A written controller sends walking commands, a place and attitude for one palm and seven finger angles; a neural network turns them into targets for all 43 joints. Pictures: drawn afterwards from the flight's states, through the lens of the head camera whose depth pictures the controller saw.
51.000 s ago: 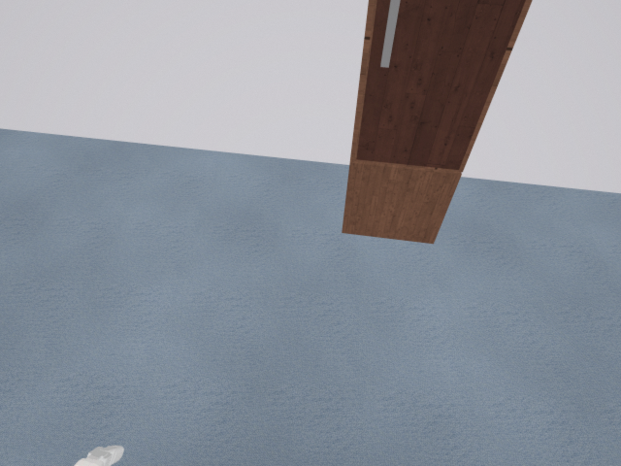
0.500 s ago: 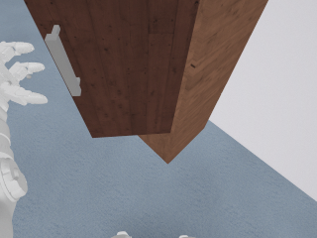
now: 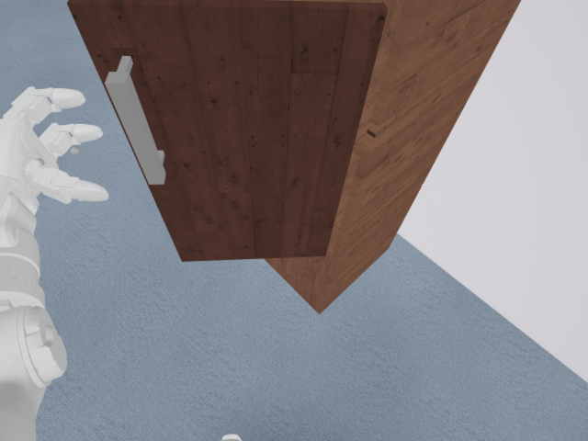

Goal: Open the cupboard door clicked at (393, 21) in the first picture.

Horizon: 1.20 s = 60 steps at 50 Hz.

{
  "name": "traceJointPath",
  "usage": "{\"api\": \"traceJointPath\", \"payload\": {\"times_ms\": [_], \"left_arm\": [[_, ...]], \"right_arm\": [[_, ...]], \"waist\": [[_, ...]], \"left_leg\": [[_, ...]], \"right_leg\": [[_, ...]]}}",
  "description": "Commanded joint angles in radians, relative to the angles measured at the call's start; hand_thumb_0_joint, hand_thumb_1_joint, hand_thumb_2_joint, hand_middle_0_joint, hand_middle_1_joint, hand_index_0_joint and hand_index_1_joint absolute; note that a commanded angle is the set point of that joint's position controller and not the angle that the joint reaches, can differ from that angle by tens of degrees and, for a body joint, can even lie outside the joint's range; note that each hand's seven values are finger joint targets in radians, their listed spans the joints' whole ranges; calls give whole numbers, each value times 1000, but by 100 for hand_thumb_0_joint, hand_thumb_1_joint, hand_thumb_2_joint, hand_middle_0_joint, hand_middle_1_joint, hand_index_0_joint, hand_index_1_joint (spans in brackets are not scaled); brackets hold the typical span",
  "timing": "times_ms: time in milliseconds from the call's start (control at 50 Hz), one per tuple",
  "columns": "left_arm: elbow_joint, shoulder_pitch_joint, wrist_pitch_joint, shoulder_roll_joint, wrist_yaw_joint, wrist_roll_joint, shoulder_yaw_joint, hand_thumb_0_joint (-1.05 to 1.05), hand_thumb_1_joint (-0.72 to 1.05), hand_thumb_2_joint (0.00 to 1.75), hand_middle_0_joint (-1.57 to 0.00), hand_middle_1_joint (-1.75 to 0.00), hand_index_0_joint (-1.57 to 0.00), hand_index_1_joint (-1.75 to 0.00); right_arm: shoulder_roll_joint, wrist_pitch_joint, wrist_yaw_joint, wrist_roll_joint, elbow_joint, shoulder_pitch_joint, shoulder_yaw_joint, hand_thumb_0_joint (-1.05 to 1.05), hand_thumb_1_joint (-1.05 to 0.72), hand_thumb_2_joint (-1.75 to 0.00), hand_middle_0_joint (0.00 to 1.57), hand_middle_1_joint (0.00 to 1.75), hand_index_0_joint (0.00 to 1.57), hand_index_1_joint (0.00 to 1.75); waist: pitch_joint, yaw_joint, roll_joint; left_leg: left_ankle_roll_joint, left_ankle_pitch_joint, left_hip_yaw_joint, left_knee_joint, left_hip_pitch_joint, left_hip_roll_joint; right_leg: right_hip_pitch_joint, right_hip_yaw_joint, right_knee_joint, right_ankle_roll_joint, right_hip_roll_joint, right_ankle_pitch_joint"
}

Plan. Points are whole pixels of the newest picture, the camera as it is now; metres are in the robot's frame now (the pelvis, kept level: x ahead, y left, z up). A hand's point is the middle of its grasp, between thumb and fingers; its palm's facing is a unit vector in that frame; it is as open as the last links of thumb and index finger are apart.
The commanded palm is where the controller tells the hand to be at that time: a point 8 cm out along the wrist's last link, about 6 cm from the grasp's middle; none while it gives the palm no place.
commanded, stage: move the hooked fingers beside the handle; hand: left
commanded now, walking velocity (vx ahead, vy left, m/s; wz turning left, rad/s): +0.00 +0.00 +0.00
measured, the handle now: (142, 125) +0.51 +0.21 +0.12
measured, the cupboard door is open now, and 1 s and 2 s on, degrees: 50 50 50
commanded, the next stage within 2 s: slide the fingers in behind the handle in 0.34 s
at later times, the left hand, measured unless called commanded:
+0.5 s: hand (76, 152) +0.44 +0.27 +0.14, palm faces +0.06 -1.00 +0.00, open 14.0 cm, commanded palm +0.42 +0.31 +0.13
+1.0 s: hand (109, 147) +0.46 +0.24 +0.13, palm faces +0.05 -1.00 +0.01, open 14.0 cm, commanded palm +0.43 +0.28 +0.13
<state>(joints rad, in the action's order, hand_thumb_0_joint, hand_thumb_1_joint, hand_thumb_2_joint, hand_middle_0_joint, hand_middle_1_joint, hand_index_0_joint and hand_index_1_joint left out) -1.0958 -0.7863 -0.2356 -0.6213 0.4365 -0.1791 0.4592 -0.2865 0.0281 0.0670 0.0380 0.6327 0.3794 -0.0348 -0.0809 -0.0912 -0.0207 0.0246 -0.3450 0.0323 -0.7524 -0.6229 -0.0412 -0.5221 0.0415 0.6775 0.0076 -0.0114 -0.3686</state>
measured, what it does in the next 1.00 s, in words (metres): stands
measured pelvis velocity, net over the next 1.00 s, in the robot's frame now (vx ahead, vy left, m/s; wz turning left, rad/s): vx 0.00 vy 0.00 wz -0.01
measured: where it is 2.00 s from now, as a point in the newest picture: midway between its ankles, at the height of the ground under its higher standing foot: outside the picture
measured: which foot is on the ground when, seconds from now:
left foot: down 0.00-1.00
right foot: down 0.00-1.00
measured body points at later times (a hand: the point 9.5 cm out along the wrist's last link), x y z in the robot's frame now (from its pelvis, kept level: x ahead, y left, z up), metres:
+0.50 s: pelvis -0.01 -0.01 +0.00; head +0.06 +0.00 +0.44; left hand +0.43 +0.32 +0.14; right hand +0.02 -0.29 -0.11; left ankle +0.01 +0.10 -0.71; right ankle -0.03 -0.13 -0.71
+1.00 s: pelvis +0.00 +0.00 +0.00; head +0.06 +0.01 +0.44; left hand +0.45 +0.29 +0.13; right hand +0.03 -0.27 -0.11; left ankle +0.01 +0.10 -0.71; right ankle -0.03 -0.13 -0.71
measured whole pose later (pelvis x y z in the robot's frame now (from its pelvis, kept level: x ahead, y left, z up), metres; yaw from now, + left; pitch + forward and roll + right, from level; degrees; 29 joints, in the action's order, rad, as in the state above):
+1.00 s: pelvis +0.00 +0.00 +0.00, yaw -1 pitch +12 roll -2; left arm -1.07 -0.80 -0.25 -0.55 0.35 -0.17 0.42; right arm -0.28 0.02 0.06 0.04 0.63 0.39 -0.03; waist -0.08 -0.10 -0.02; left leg 0.02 -0.35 0.04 -0.76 -0.64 -0.05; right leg -0.54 0.03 0.70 0.00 -0.02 -0.37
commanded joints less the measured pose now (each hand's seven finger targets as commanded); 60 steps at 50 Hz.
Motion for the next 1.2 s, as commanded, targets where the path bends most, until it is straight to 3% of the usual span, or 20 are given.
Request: {"api": "traceJointPath", "payload": {"times_ms": [0, 80, 180, 200, 240, 300, 360, 480, 560, 600, 640, 680, 740, 820, 900, 960, 1020, 1080, 1120, 1180], "left_arm": [[206, -460, -58, -285, -4, -17, 23, 0, -50, 30, -30, -120, -30, -120], [226, -466, -80, -271, -17, -18, 18, 0, -50, 30, -30, -120, -30, -120], [155, -465, -67, -357, -16, -7, 65, 0, -50, 30, -30, -120, -30, -120], [171, -467, -72, -369, -14, 3, 68, 0, -50, 30, -30, -120, -30, -120], [198, -452, -84, -376, -10, 4, 77, 0, -50, 30, -30, -120, -30, -120], [205, -425, -93, -346, 7, -22, 70, 0, -50, 30, -30, -120, -30, -120], [151, -418, -66, -330, 23, -27, 50, 0, -50, 30, -30, -120, -30, -120], [197, -468, -82, -293, 20, -32, 16, 0, -50, 30, -30, -120, -30, -120], [151, -507, -75, -306, 6, -19, 15, 0, -50, 30, -30, -120, -30, -120], [193, -494, -88, -324, -10, -14, 40, 0, -50, 30, -30, -120, -30, -120], [196, -482, -88, -287, -20, -11, 20, 0, -50, 30, -30, -120, -30, -120], [180, -463, -85, -300, -32, -18, 38, 0, -50, 30, -30, -120, -30, -120], [204, -500, -74, -274, -47, -1, 8, 0, -50, 30, -30, -120, -30, -120], [217, -478, -77, -278, -73, -3, 32, 0, -50, 30, -30, -120, -30, -120], [259, -449, -80, -217, -80, -9, 1, 0, -50, 30, -30, -120, -30, -120], [263, -464, -70, -169, -89, -10, -34, 0, -50, 30, -30, -120, -30, -120], [279, -445, -61, -173, -105, -14, -22, 0, -50, 30, -30, -120, -30, -120], [280, -479, -62, -149, -124, -10, -38, 0, -50, 30, -30, -120, -30, -120], [311, -461, -68, -135, -135, -4, -39, 0, -50, 30, -30, -120, -30, -120], [305, -448, -69, -103, -152, -6, -54, 0, -50, 30, -30, -120, -30, -120]], "right_arm": [[-182, -29, 24, 2, -72, 94, 63, 0, -90, -90, 20, 30, 20, 30], [-178, -32, 21, 0, -74, 92, 62, 0, -90, -90, 20, 30, 20, 30], [-185, -25, 26, 6, -79, 85, 54, 0, -90, -90, 20, 30, 20, 30], [-182, -26, 25, 5, -84, 78, 54, 0, -90, -90, 20, 30, 20, 30], [-180, -26, 24, 4, -87, 83, 57, 0, -90, -90, 20, 30, 20, 30], [-179, -24, 23, 6, -88, 84, 60, 0, -90, -90, 20, 30, 20, 30], [-185, -21, 26, 10, -80, 90, 61, 0, -90, -90, 20, 30, 20, 30], [-182, -25, 30, 8, -76, 95, 63, 0, -90, -90, 20, 30, 20, 30], [-186, -29, 30, 7, -59, 99, 59, 0, -90, -90, 20, 30, 20, 30], [-184, -32, 29, 3, -62, 102, 63, 0, -90, -90, 20, 30, 20, 30], [-177, -35, 23, 1, -65, 101, 61, 0, -90, -90, 20, 30, 20, 30], [-180, -31, 22, 1, -65, 106, 61, 0, -90, -90, 20, 30, 20, 30], [-176, -31, 18, 1, -70, 98, 61, 0, -90, -90, 20, 30, 20, 30], [-174, -31, 13, 0, -76, 98, 63, 0, -90, -90, 20, 30, 20, 30], [-167, -32, 7, 0, -82, 94, 66, 0, -90, -90, 20, 30, 20, 30], [-164, -31, 5, 2, -77, 91, 67, 0, -90, -90, 20, 30, 20, 30], [-163, -32, 4, 2, -77, 85, 65, 0, -90, -90, 20, 30, 20, 30], [-160, -33, 5, 0, -70, 90, 68, 0, -90, -90, 20, 30, 20, 30], [-157, -38, -1, -2, -73, 83, 69, 0, -90, -90, 20, 30, 20, 30], [-154, -38, -4, -3, -71, 81, 70, 0, -90, -90, 20, 30, 20, 30]], "waist": [[-350, -24, -115], [-384, -20, -106], [-333, -16, -57], [-353, -6, -115], [-395, -1, -133], [-396, -1, -107], [-333, -18, -55], [-353, -29, -86], [-313, -37, -97], [-390, -21, -114], [-390, -19, -130], [-372, -16, -71], [-369, -23, -125], [-386, -16, -93], [-405, -13, -104], [-357, -23, -90], [-370, -12, -104], [-350, -23, -57], [-401, -9, -120], [-376, -15, -66]], "left_leg": [[9, 360, -75, 64, 380, 15], [10, 395, -74, 53, 393, 16], [21, 312, -55, 57, 286, 25], [16, 327, -55, 56, 305, 26], [14, 358, -56, 50, 337, 25], [17, 375, -53, 48, 342, 24], [24, 305, -49, 60, 293, 24], [23, 299, -54, 55, 321, 24], [19, 237, -65, 64, 291, 22], [18, 293, -68, 53, 338, 22], [14, 302, -67, 52, 350, 21], [18, 316, -68, 51, 321, 21], [14, 299, -68, 56, 333, 19], [14, 322, -63, 54, 335, 17], [11, 388, -63, 44, 374, 15], [9, 363, -70, 54, 370, 12], [8, 376, -68, 53, 370, 14], [13, 360, -73, 53, 356, 15], [4, 397, -75, 49, 401, 15], [9, 387, -74, 48, 380, 16]], "right_leg": [[-23, -2, -62, -27, -35, 314], [-3, -2, -52, -28, -36, 343], [43, -16, -58, -21, -30, 339], [41, -19, -51, -23, -29, 351], [45, -19, -48, -23, -31, 366], [56, -18, -50, -21, -36, 389], [36, -17, -65, -16, -35, 347], [14, -17, -65, -23, -36, 315], [-21, -17, -70, -20, -33, 254], [-1, -17, -56, -23, -34, 291], [-10, -12, -56, -23, -35, 291], [13, -8, -52, -24, -38, 307], [-13, -10, -50, -21, -35, 293], [11, -9, -47, -20, -37, 319], [13, -5, -40, -23, -40, 362], [-14, 1, -48, -23, -41, 332], [3, -1, -44, -25, -38, 347], [3, 4, -46, -25, -39, 332], [1, -1, -37, -27, -37, 350], [12, 4, -40, -28, -40, 349]]}}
